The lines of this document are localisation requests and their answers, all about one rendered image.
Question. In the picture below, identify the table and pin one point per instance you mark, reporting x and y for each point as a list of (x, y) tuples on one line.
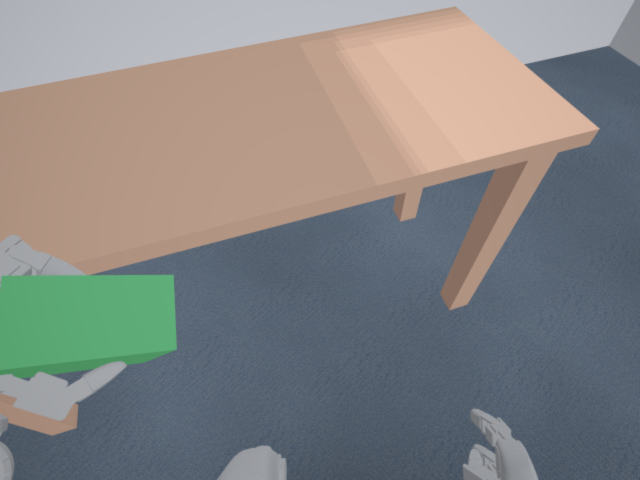
[(116, 168)]

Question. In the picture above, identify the sponge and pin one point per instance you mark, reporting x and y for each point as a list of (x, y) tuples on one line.
[(66, 323)]

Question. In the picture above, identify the robot left hand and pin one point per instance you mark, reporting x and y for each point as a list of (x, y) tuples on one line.
[(45, 394)]

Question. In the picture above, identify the robot right hand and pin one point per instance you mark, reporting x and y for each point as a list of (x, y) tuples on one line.
[(510, 461)]

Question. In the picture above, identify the robot left thigh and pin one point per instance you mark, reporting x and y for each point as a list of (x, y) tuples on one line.
[(255, 464)]

